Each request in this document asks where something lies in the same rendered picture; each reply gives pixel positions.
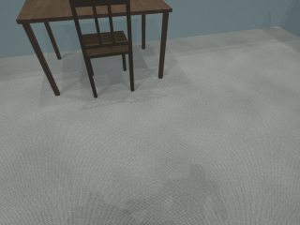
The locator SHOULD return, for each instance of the chair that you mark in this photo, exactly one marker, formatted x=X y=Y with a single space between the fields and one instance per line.
x=104 y=44

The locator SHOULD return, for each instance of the table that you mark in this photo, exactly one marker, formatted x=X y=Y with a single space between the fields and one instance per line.
x=45 y=11

